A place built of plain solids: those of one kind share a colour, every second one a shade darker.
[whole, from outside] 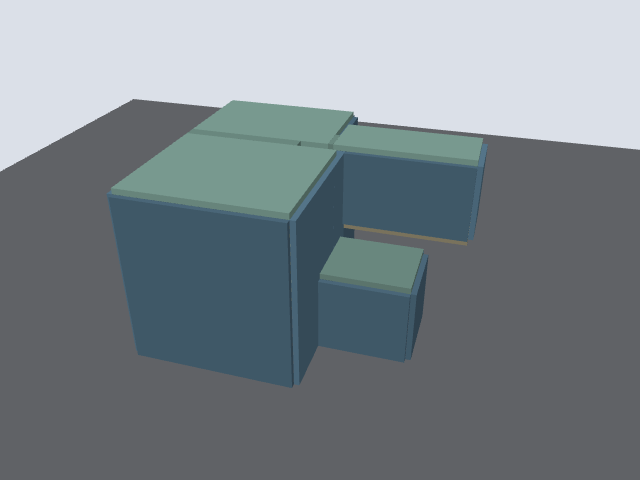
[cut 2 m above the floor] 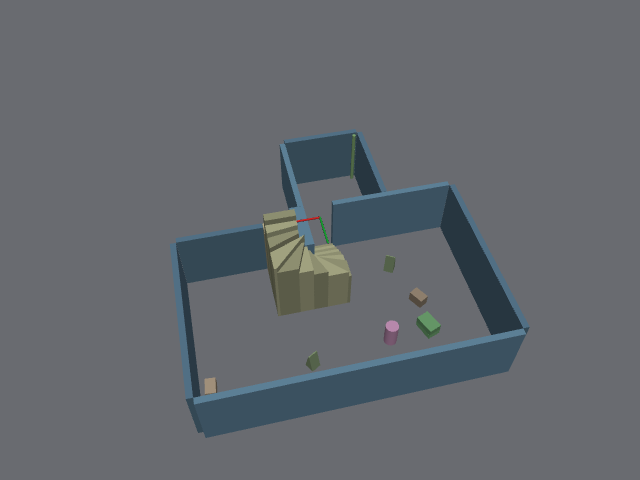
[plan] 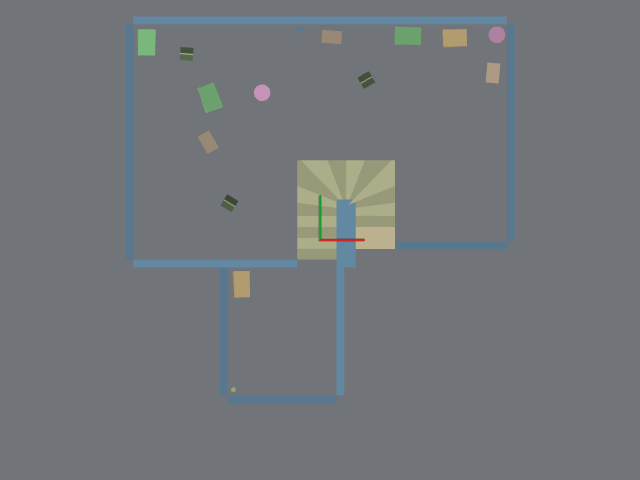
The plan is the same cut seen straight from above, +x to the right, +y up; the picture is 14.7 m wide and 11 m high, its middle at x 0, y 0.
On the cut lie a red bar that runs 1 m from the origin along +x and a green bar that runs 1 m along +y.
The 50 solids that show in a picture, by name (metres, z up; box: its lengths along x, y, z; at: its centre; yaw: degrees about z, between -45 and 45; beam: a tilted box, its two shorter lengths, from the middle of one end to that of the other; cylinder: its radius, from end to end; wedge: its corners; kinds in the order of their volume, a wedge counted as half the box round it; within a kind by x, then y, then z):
{
 "wall_1": {"box": [0.18, 5.39, 5.85], "at": [-4.37, 2.25, 2.88]},
 "wall_2": {"box": [3.76, 0.18, 5.85], "at": [-2.4, -0.54, 2.88]},
 "wall_3": {"box": [0.18, 2.93, 2.64], "at": [-2.2, -2.1, 1.27]},
 "wall_4": {"box": [2.49, 0.18, 2.64], "at": [-0.87, -3.65, 1.27]},
 "wall_5": {"box": [0.9, 0.18, 3.21], "at": [-0.07, -0.54, 4.2]},
 "wall_6": {"box": [8.57, 0.18, 5.85], "at": [0.0, 5.03, 2.88]},
 "wall_7": {"box": [0.18, 2.93, 2.64], "at": [0.47, -2.1, 1.27]},
 "wall_8": {"box": [0.44, 1.56, 6.1], "at": [0.6, 0.15, 2.75]},
 "wall_9": {"box": [0.18, 4.73, 2.66], "at": [0.73, -2.58, 4.47]},
 "wall_10": {"box": [2.05, 0.18, 2.66], "at": [1.84, -5.03, 4.47]},
 "wall_11": {"box": [2.56, 0.18, 5.85], "at": [3.0, -0.12, 2.88]},
 "wall_12": {"box": [0.18, 4.97, 5.85], "at": [4.37, 2.46, 2.88]},
 "roof_1": {"box": [4.66, 5.39, 0.2], "at": [-1.95, 2.25, 5.9]},
 "roof_2": {"box": [2.49, 2.93, 0.2], "at": [-0.87, -2.1, 2.69]},
 "roof_3": {"box": [0.44, 4.02, 0.2], "at": [0.6, 2.93, 5.9]},
 "roof_4": {"box": [0.9, 0.18, 0.2], "at": [1.27, -0.12, 5.9]},
 "roof_5": {"box": [2.05, 4.73, 0.2], "at": [1.84, -2.58, 5.9]},
 "roof_6": {"box": [3.46, 4.97, 0.2], "at": [2.55, 2.46, 5.9]},
 "tread_1": {"wedge": [[-0.52, -0.45, -0.05], [-0.52, -0.45, 0.18], [-0.52, -0.2, -0.05], [-0.52, -0.2, 0.18], [0.38, -0.45, -0.05], [0.38, -0.45, 0.18], [0.38, -0.2, -0.05], [0.38, -0.2, 0.18]]},
 "tread_2": {"wedge": [[-0.52, -0.2, -0.05], [-0.52, -0.2, 0.38], [-0.52, 0.05, -0.05], [-0.52, 0.05, 0.38], [0.38, -0.2, -0.05], [0.38, -0.2, 0.38], [0.38, 0.05, -0.05], [0.38, 0.05, 0.38]]},
 "tread_3": {"wedge": [[-0.52, 0.05, -0.05], [-0.52, 0.05, 0.58], [-0.52, 0.3, -0.05], [-0.52, 0.3, 0.57], [0.38, 0.05, -0.05], [0.38, 0.05, 0.58], [0.38, 0.3, -0.05], [0.38, 0.3, 0.57]]},
 "tread_4": {"wedge": [[-0.52, 0.3, -0.05], [-0.52, 0.3, 0.77], [-0.52, 0.55, -0.05], [-0.52, 0.55, 0.77], [0.38, 0.3, -0.05], [0.38, 0.3, 0.77], [0.38, 0.55, -0.05], [0.38, 0.55, 0.77]]},
 "tread_5": {"wedge": [[-0.52, 0.55, -0.05], [-0.52, 0.55, 0.97], [-0.52, 0.85, -0.05], [-0.52, 0.85, 0.97], [0.38, 0.55, -0.05], [0.38, 0.55, 0.97], [0.38, 0.74, -0.05], [0.38, 0.74, 0.97]]},
 "tread_6": {"wedge": [[-0.52, 0.85, -0.05], [-0.52, 0.85, 1.17], [-0.52, 1.24, -0.05], [-0.52, 1.24, 1.17], [0.38, 0.74, -0.05], [0.38, 0.74, 1.17], [0.38, 0.88, -0.05], [0.38, 0.88, 1.17]]},
 "tread_7": {"wedge": [[-0.52, 1.24, -0.05], [-0.52, 1.24, 1.36], [-0.52, 1.83, -0.05], [-0.52, 1.83, 1.36], [-0.43, 1.83, -0.05], [-0.43, 1.83, 1.36], [0.56, 0.8, -0.05], [0.56, 0.8, 1.36]]},
 "tread_8": {"wedge": [[-0.44, 1.83, -0.05], [-0.44, 1.83, 1.56], [0.18, 1.83, -0.05], [0.18, 1.83, 1.56], [0.44, 0.93, -0.05], [0.44, 0.93, 1.56], [0.53, 0.93, -0.05], [0.53, 0.93, 1.56]]},
 "tread_9": {"wedge": [[0.17, 1.83, -0.05], [0.17, 1.83, 1.76], [0.52, 0.93, -0.05], [0.52, 0.93, 1.75], [0.6, 0.93, -0.05], [0.6, 0.93, 1.75], [0.6, 1.83, -0.05], [0.6, 1.83, 1.76]]},
 "tread_10": {"wedge": [[0.6, 0.93, -0.05], [0.6, 0.93, 1.95], [0.6, 1.83, -0.05], [0.6, 1.83, 1.95], [0.68, 0.93, -0.05], [0.68, 0.93, 1.95], [1.03, 1.83, -0.05], [1.03, 1.83, 1.95]]},
 "tread_11": {"wedge": [[0.64, 0.8, -0.05], [0.64, 0.8, 2.34], [1.64, 1.83, -0.05], [1.64, 1.83, 2.34], [1.72, 1.23, -0.05], [1.72, 1.23, 2.34], [1.72, 1.83, -0.05], [1.72, 1.83, 2.34]]},
 "tread_12": {"wedge": [[0.68, 0.93, -0.05], [0.68, 0.93, 2.15], [0.77, 0.93, -0.05], [0.77, 0.93, 2.15], [1.03, 1.83, -0.05], [1.03, 1.83, 2.15], [1.64, 1.83, -0.05], [1.64, 1.83, 2.14]]},
 "tread_13": {"wedge": [[0.82, 0.3, -0.05], [0.82, 0.3, 2.93], [0.82, 0.55, -0.05], [0.82, 0.55, 2.93], [1.72, 0.3, -0.05], [1.72, 0.3, 2.93], [1.72, 0.55, -0.05], [1.72, 0.55, 2.93]]},
 "tread_14": {"wedge": [[0.82, 0.55, -0.05], [0.82, 0.55, 2.74], [0.82, 0.74, -0.05], [0.82, 0.74, 2.74], [1.72, 0.55, -0.05], [1.72, 0.55, 2.74], [1.72, 0.86, -0.05], [1.72, 0.86, 2.74]]},
 "tread_15": {"wedge": [[0.82, 0.74, -0.05], [0.82, 0.74, 2.54], [0.82, 0.88, -0.05], [0.82, 0.88, 2.54], [1.72, 0.85, -0.05], [1.72, 0.85, 2.54], [1.72, 1.24, -0.05], [1.72, 1.24, 2.54]]},
 "floor_1": {"box": [0.9, 0.51, 3.2], "at": [1.27, 0.04, 1.55]},
 "floor_2": {"box": [2.05, 4.73, 0.24], "at": [1.84, -2.58, 3.02]},
 "crate_1": {"box": [0.4, 0.6, 0.2], "at": [-3.97, 4.53, 0.3], "yaw": -1.8},
 "crate_2": {"box": [0.4, 0.6, 0.25], "at": [-2.52, 3.26, 0.07], "yaw": 19.1},
 "crate_3": {"box": [0.4, 0.6, 0.2], "at": [-2.52, 3.26, 0.3], "yaw": 21.6},
 "crate_4": {"box": [0.6, 0.4, 0.3], "at": [2.02, 4.67, 0.75], "yaw": -1.5},
 "bin_1": {"cylinder": 0.19, "from": [-1.33, 3.37, 0.0], "to": [-1.33, 3.37, 0.75]},
 "bin_2": {"cylinder": 0.19, "from": [4.05, 4.7, 0.0], "to": [4.05, 4.7, 0.75]},
 "bucket_1": {"box": [0.3, 0.46, 0.39], "at": [-2.56, 2.24, 0.14], "yaw": 29.8},
 "bucket_2": {"box": [0.46, 0.3, 0.39], "at": [0.27, 4.65, 0.14], "yaw": -4.2},
 "bucket_3": {"box": [0.3, 0.46, 0.39], "at": [3.96, 3.83, 0.14], "yaw": -5.3},
 "sign_1": {"wedge": [[-3.22, 4.12, 0.0], [-3.21, 4.26, 0.62], [-3.21, 4.29, 0.62], [-3.2, 4.42, 0.0], [-2.92, 4.1, 0.0], [-2.91, 4.24, 0.62], [-2.91, 4.27, 0.62], [-2.9, 4.4, 0.0]]},
 "sign_2": {"wedge": [[-2.28, 0.79, 0.0], [-2.21, 0.91, 0.62], [-2.2, 0.93, 0.62], [-2.13, 1.05, 0.0], [-2.03, 0.64, 0.0], [-1.96, 0.75, 0.62], [-1.94, 0.78, 0.62], [-1.87, 0.89, 0.0]]},
 "sign_3": {"wedge": [[0.86, 3.72, 0.0], [0.93, 3.6, 0.62], [0.94, 3.58, 0.62], [1.01, 3.46, 0.0], [1.12, 3.87, 0.0], [1.19, 3.75, 0.62], [1.2, 3.73, 0.62], [1.27, 3.61, 0.0]]},
 "carton_1": {"box": [0.36, 0.6, 0.26], "at": [-1.79, -1.02, 0.9], "yaw": 0.8},
 "carton_2": {"box": [0.55, 0.39, 0.36], "at": [3.09, 4.63, 0.54], "yaw": 1.0},
 "pipe_1": {"cylinder": 0.06, "from": [-1.98, -3.43, 0.0], "to": [-1.98, -3.43, 2.59]}
}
